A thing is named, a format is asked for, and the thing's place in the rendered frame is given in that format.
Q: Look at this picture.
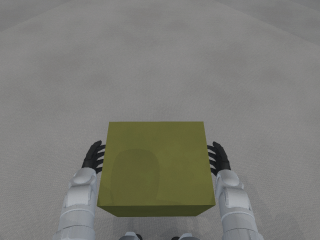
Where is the left robot shin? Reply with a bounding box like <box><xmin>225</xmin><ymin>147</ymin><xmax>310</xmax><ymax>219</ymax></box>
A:
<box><xmin>125</xmin><ymin>231</ymin><xmax>139</xmax><ymax>239</ymax></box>

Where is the carton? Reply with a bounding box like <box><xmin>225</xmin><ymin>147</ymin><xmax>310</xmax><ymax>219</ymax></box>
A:
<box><xmin>97</xmin><ymin>121</ymin><xmax>216</xmax><ymax>217</ymax></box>

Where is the robot left hand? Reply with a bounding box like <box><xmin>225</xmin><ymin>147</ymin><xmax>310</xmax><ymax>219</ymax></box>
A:
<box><xmin>81</xmin><ymin>140</ymin><xmax>106</xmax><ymax>174</ymax></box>

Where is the robot right hand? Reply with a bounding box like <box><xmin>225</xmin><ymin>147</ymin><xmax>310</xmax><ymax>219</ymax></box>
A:
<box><xmin>207</xmin><ymin>141</ymin><xmax>231</xmax><ymax>177</ymax></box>

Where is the robot right forearm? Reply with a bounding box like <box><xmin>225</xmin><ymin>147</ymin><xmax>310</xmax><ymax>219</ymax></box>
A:
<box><xmin>215</xmin><ymin>169</ymin><xmax>264</xmax><ymax>240</ymax></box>

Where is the robot left forearm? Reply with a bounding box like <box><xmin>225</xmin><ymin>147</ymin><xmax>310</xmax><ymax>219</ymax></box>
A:
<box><xmin>52</xmin><ymin>167</ymin><xmax>97</xmax><ymax>240</ymax></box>

